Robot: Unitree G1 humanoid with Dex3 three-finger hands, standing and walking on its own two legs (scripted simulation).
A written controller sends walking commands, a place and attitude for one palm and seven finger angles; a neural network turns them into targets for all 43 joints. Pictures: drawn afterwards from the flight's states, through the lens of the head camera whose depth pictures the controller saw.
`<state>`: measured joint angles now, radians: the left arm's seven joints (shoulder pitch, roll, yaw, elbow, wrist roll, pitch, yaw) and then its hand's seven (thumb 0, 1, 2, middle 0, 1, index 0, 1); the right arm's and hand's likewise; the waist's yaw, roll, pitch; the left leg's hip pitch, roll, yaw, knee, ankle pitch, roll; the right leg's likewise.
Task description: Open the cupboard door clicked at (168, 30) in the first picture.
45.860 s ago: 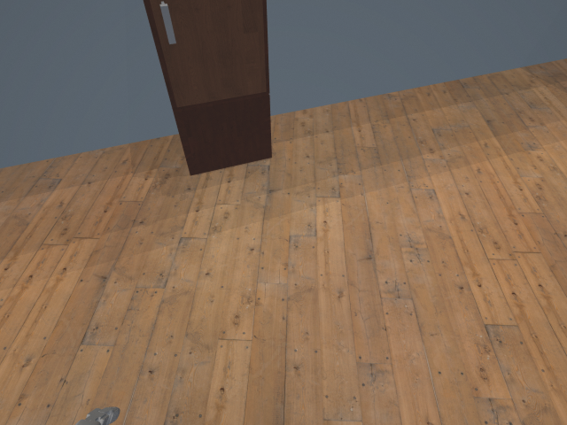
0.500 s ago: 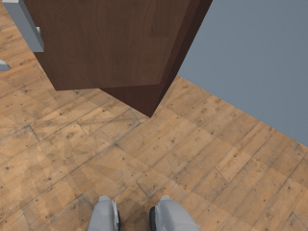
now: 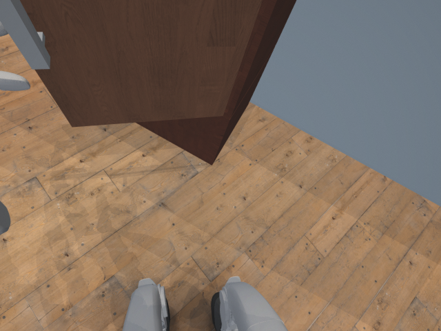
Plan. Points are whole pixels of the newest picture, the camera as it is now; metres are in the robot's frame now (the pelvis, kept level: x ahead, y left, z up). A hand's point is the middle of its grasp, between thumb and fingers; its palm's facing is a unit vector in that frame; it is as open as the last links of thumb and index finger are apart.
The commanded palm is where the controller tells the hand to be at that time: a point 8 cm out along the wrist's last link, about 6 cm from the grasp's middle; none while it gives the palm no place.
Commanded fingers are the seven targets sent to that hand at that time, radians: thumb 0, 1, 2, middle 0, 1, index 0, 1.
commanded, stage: slide the fingers in behind the handle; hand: left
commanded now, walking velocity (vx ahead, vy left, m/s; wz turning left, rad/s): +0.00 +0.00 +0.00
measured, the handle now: (23, 19) +0.60 +0.25 +0.09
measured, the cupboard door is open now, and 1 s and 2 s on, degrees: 39 39 39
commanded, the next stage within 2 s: close the thumb around the handle in 1.26 s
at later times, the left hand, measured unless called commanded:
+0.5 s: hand (22, 46) +0.55 +0.25 +0.09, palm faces +0.09 -1.00 +0.00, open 14.0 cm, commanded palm +0.53 +0.28 +0.09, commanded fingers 0.00 -0.50 0.30 -0.30 -1.20 -0.30 -1.20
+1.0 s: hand (38, 46) +0.55 +0.23 +0.09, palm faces +0.10 -1.00 +0.01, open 13.9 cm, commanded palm +0.53 +0.26 +0.09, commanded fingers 0.00 -0.50 0.30 -0.30 -1.20 -0.30 -1.20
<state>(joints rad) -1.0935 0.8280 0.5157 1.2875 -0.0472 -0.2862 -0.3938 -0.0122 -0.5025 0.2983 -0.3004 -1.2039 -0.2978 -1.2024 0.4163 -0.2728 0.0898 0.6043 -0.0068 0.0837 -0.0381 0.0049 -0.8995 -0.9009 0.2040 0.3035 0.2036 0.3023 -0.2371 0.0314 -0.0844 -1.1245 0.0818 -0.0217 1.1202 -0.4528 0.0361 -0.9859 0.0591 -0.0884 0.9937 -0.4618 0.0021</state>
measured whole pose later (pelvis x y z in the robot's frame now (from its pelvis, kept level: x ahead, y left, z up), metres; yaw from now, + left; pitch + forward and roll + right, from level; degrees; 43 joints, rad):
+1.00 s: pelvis +0.01 -0.01 +0.00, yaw +0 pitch +25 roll -5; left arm -1.05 0.69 0.48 1.28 -0.04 -0.32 -0.26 -0.01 -0.50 0.30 -0.30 -1.20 -0.31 -1.21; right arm 0.43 -0.26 0.06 0.62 -0.02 0.08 -0.01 0.01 -0.90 -0.90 0.20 0.30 0.20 0.30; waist -0.24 0.04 -0.10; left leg -1.07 0.08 -0.01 1.09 -0.46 0.02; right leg -0.95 0.06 -0.07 0.99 -0.48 -0.01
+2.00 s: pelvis +0.01 -0.01 +0.01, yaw +0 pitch +24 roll -5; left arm -1.02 0.67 0.47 1.26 -0.06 -0.34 -0.29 0.01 0.60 0.78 -0.33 -1.32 -0.36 -1.33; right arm 0.43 -0.27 0.06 0.63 -0.01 0.08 -0.01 0.01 -0.90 -0.90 0.20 0.30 0.20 0.30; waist -0.22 0.04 -0.10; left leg -1.07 0.08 -0.01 1.09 -0.45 0.03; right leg -0.94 0.06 -0.07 0.99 -0.47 0.00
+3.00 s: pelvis +0.01 -0.03 +0.02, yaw +3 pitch +14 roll -1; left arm -0.30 0.00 0.13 0.49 0.01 -0.30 0.48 0.01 0.64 0.80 -0.30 -1.29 -0.29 -1.28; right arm 0.23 -0.19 0.00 0.57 -0.05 0.04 0.05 0.01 -0.90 -0.90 0.20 0.30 0.20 0.30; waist -0.04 0.03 -0.16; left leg -0.78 0.04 0.01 0.97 -0.43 -0.01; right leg -0.70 0.02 -0.06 0.96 -0.50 -0.03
